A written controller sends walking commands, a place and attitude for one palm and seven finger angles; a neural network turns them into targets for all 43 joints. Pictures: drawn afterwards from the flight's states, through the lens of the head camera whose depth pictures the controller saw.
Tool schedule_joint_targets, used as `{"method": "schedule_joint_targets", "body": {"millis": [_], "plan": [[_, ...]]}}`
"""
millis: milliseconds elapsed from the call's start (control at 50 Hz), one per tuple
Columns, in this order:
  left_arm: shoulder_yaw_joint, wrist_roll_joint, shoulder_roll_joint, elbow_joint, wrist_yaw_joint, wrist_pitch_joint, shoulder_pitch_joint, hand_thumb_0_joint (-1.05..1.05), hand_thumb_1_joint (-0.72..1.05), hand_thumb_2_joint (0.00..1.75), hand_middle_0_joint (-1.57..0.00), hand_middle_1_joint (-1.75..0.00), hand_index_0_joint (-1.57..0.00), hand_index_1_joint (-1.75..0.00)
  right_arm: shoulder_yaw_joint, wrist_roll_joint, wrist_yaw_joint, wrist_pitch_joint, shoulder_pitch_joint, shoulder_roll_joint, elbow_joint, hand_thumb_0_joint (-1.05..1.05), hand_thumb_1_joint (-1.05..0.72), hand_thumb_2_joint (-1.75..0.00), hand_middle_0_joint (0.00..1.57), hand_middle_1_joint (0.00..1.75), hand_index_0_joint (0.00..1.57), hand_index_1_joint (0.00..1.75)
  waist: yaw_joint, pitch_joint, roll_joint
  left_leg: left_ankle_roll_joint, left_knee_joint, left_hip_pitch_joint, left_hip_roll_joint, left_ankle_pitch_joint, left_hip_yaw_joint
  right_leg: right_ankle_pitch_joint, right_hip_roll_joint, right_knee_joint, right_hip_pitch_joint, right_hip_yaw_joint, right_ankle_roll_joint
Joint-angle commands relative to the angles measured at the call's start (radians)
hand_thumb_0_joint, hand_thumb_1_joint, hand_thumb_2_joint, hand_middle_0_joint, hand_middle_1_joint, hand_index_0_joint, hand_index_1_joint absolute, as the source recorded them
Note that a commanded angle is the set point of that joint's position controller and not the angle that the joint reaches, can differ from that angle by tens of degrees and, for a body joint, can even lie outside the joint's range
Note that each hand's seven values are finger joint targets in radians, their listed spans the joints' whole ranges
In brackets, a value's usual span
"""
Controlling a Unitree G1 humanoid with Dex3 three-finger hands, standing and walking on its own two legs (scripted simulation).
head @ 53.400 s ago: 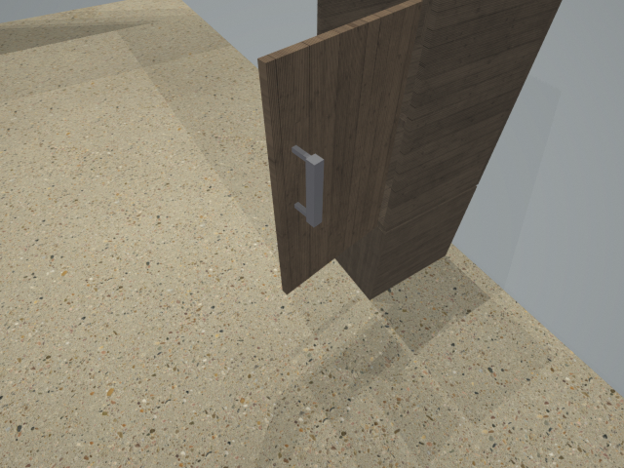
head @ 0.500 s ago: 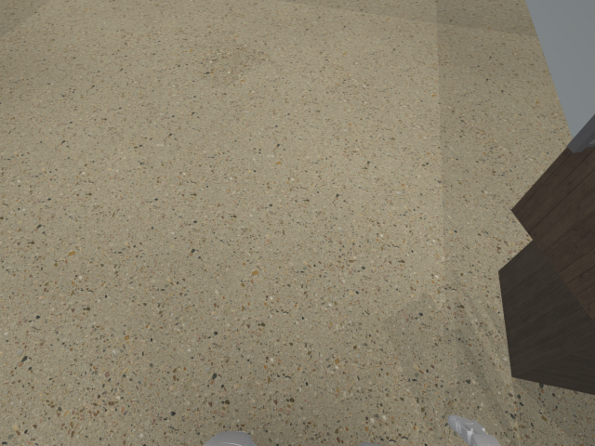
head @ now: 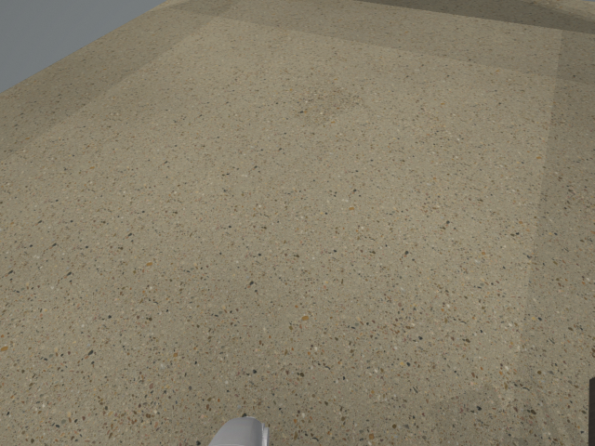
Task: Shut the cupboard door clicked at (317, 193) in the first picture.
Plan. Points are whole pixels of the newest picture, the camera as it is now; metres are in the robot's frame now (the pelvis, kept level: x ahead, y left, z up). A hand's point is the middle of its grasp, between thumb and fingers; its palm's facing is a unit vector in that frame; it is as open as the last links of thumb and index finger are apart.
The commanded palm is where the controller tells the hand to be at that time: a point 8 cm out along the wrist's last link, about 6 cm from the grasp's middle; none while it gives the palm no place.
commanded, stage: walk to a spot facing it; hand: left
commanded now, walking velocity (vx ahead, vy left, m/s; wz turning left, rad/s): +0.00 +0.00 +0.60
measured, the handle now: out of the picture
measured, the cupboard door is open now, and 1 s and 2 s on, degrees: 27 27 27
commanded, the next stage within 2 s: turn to face it in 0.42 s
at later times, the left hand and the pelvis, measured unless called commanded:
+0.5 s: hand (139, 432) +0.17 +0.27 -0.17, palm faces +0.30 -0.92 -0.23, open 7.4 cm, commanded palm none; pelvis +0.13 +0.04 -0.01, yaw +17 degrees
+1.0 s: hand (184, 381) +0.25 +0.22 -0.17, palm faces +0.23 -0.94 -0.24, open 7.2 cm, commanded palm none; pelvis +0.24 +0.02 +0.00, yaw +10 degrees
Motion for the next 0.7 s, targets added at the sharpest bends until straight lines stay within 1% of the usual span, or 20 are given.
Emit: {"method": "schedule_joint_targets", "body": {"millis": [0,100,160,180,200,220,240,260,280,300,320,340,380,420,500,580,600,640,660,680], "plan": [[0.039,-0.002,0.154,-0.012,0.024,-0.026,0.103,0.00,0.90,0.90,-0.20,-0.30,-0.20,-0.30,0.008,0.002,0.016,-0.025,-0.110,0.002,-0.105,0.00,-0.90,-0.90,0.20,0.30,0.20,0.30,0.039,0.007,-0.169,-0.008,-0.133,-0.143,0.031,0.031,0.044,0.590,-0.230,-0.134,0.197,0.034,-0.046],[0.043,0.001,0.182,0.008,0.028,-0.012,0.136,0.00,0.90,0.90,-0.20,-0.30,-0.20,-0.30,0.028,0.002,0.021,-0.028,-0.201,0.009,-0.141,0.00,-0.90,-0.90,0.20,0.30,0.20,0.30,0.063,0.010,-0.192,0.016,-0.423,-0.062,0.009,0.008,0.126,0.801,-0.262,-0.043,0.259,-0.027,-0.048],[0.057,-0.001,0.220,-0.008,0.027,-0.009,0.092,0.00,0.90,0.90,-0.20,-0.30,-0.20,-0.30,0.016,0.000,0.010,-0.037,-0.098,-0.025,-0.127,0.00,-0.90,-0.90,0.20,0.30,0.20,0.30,0.005,-0.049,-0.207,0.058,-0.523,0.154,-0.051,0.009,0.165,0.943,-0.282,0.114,0.203,-0.056,-0.040],[0.060,-0.005,0.227,-0.007,0.024,-0.007,0.081,0.00,0.90,0.90,-0.20,-0.30,-0.20,-0.30,0.007,-0.004,0.009,-0.040,-0.022,-0.057,-0.109,0.00,-0.90,-0.90,0.20,0.30,0.20,0.30,-0.035,-0.087,-0.180,0.069,-0.587,0.304,-0.068,0.064,0.161,0.857,-0.263,0.235,0.133,-0.081,-0.019],[0.061,-0.012,0.224,-0.023,0.020,-0.005,0.055,0.00,0.90,0.90,-0.20,-0.30,-0.20,-0.30,-0.011,-0.008,0.003,-0.046,0.095,-0.112,-0.085,0.00,-0.90,-0.90,0.20,0.30,0.20,0.30,-0.104,-0.158,-0.096,0.090,-0.671,0.521,-0.033,0.178,0.100,0.636,-0.243,0.436,-0.007,-0.090,0.004],[0.051,-0.025,0.164,-0.058,0.004,0.002,0.059,0.00,0.90,0.90,-0.20,-0.30,-0.20,-0.30,-0.044,-0.018,-0.008,-0.055,0.191,-0.247,-0.068,0.00,-0.90,-0.90,0.20,0.30,0.20,0.30,-0.131,-0.243,0.204,0.225,-0.696,0.746,0.258,0.459,-0.309,-0.159,-0.071,0.756,-0.332,-0.076,0.069],[0.037,-0.019,0.154,-0.111,0.008,0.014,-0.005,0.00,0.90,0.90,-0.20,-0.30,-0.20,-0.30,-0.051,0.002,-0.024,-0.054,0.241,-0.307,-0.057,0.00,-0.90,-0.90,0.20,0.30,0.20,0.30,-0.147,-0.304,0.217,0.325,-0.788,0.803,0.397,0.539,-0.544,-0.395,-0.004,0.930,-0.490,0.092,0.068],[0.042,-0.015,0.166,-0.138,0.014,0.021,-0.051,0.00,0.90,0.90,-0.20,-0.30,-0.20,-0.30,-0.045,0.009,-0.032,-0.047,0.200,-0.291,-0.057,0.00,-0.90,-0.90,0.20,0.30,0.20,0.30,-0.120,-0.214,0.078,0.335,-0.832,0.684,0.412,0.330,-0.502,-0.339,-0.045,0.944,-0.508,0.173,0.057],[0.043,-0.010,0.149,-0.152,0.014,0.021,-0.092,0.00,0.90,0.90,-0.20,-0.30,-0.20,-0.30,-0.033,0.004,-0.037,-0.055,0.131,-0.246,-0.095,0.00,-0.90,-0.90,0.20,0.30,0.20,0.30,-0.091,-0.102,0.014,0.296,-0.876,0.511,0.363,0.158,-0.474,-0.276,-0.057,0.912,-0.509,0.171,0.058],[0.046,-0.006,0.132,-0.120,0.011,0.027,-0.072,0.00,0.90,0.90,-0.20,-0.30,-0.20,-0.30,-0.021,0.000,-0.043,-0.060,0.047,-0.214,-0.118,0.00,-0.90,-0.90,0.20,0.30,0.20,0.30,-0.057,-0.080,0.089,0.249,-0.905,0.405,0.308,0.038,-0.430,-0.215,-0.076,0.878,-0.478,0.200,0.062],[0.052,-0.001,0.142,-0.093,0.006,0.036,-0.047,0.00,0.90,0.90,-0.20,-0.30,-0.20,-0.30,-0.008,-0.002,-0.045,-0.062,-0.020,-0.170,-0.130,0.00,-0.90,-0.90,0.20,0.30,0.20,0.30,-0.026,-0.043,0.119,0.212,-0.924,0.309,0.257,-0.011,-0.369,-0.155,-0.082,0.831,-0.426,0.222,0.064],[0.054,0.001,0.138,-0.079,0.001,0.045,-0.014,0.00,0.90,0.90,-0.20,-0.30,-0.20,-0.30,-0.001,-0.003,-0.046,-0.066,-0.049,-0.155,-0.136,0.00,-0.90,-0.90,0.20,0.30,0.20,0.30,-0.001,-0.037,0.118,0.193,-0.931,0.272,0.219,-0.010,-0.324,-0.109,-0.071,0.800,-0.391,0.219,0.067],[0.056,0.003,0.133,-0.067,-0.005,0.048,0.007,0.00,0.90,0.90,-0.20,-0.30,-0.20,-0.30,0.000,-0.001,-0.049,-0.074,-0.046,-0.151,-0.130,0.00,-0.90,-0.90,0.20,0.30,0.20,0.30,0.018,-0.075,0.100,0.184,-0.928,0.287,0.178,0.028,-0.294,-0.059,-0.048,0.745,-0.372,0.212,0.075],[0.055,0.003,0.130,-0.079,-0.005,0.054,-0.024,0.00,0.90,0.90,-0.20,-0.30,-0.20,-0.30,-0.005,-0.002,-0.047,-0.074,-0.026,-0.155,-0.122,0.00,-0.90,-0.90,0.20,0.30,0.20,0.30,0.015,-0.088,0.055,0.188,-0.936,0.300,0.168,0.014,-0.309,-0.035,-0.031,0.690,-0.385,0.212,0.082],[0.047,0.003,0.131,-0.119,-0.006,0.054,-0.133,0.00,0.90,0.90,-0.20,-0.30,-0.20,-0.30,-0.009,-0.002,-0.048,-0.071,0.030,-0.148,-0.092,0.00,-0.90,-0.90,0.20,0.30,0.20,0.30,-0.005,-0.062,0.051,0.209,-0.935,0.376,0.169,0.079,-0.351,-0.009,-0.014,0.567,-0.447,0.219,0.097],[0.015,-0.001,0.086,-0.097,0.001,0.050,-0.135,0.00,0.90,0.90,-0.20,-0.30,-0.20,-0.30,0.010,-0.004,-0.061,-0.077,0.062,-0.087,-0.053,0.00,-0.90,-0.90,0.20,0.30,0.20,0.30,0.005,-0.087,0.089,0.203,-0.884,0.428,0.157,0.312,-0.247,-0.001,0.015,0.369,-0.336,0.192,0.083],[0.004,-0.003,0.077,-0.088,0.003,0.048,-0.144,0.00,0.90,0.90,-0.20,-0.30,-0.20,-0.30,0.015,-0.004,-0.063,-0.079,0.071,-0.075,-0.040,0.00,-0.90,-0.90,0.20,0.30,0.20,0.30,0.002,-0.089,0.097,0.195,-0.864,0.432,0.152,0.390,-0.223,-0.001,0.034,0.308,-0.286,0.184,0.077],[-0.004,-0.005,0.075,-0.061,0.006,0.043,-0.108,0.00,0.90,0.90,-0.20,-0.30,-0.20,-0.30,0.020,-0.001,-0.068,-0.079,0.073,-0.069,-0.015,0.00,-0.90,-0.90,0.20,0.30,0.20,0.30,0.022,-0.107,0.079,0.162,-0.801,0.429,0.143,0.473,-0.163,0.059,0.066,0.155,-0.151,0.173,0.061],[0.000,-0.007,0.088,-0.038,0.007,0.038,-0.063,0.00,0.90,0.90,-0.20,-0.30,-0.20,-0.30,0.021,0.004,-0.068,-0.078,0.063,-0.066,-0.006,0.00,-0.90,-0.90,0.20,0.30,0.20,0.30,0.046,-0.114,0.059,0.127,-0.758,0.395,0.128,0.435,-0.131,0.156,0.067,0.045,-0.046,0.181,0.056],[0.007,-0.006,0.130,-0.018,0.009,0.027,-0.010,0.00,0.90,0.90,-0.20,-0.30,-0.20,-0.30,0.022,0.012,-0.064,-0.080,0.069,-0.050,-0.001,0.00,-0.90,-0.90,0.20,0.30,0.20,0.30,0.064,-0.119,-0.013,0.076,-0.693,0.355,0.082,0.332,-0.082,0.276,0.035,-0.043,0.049,0.248,0.049]]}}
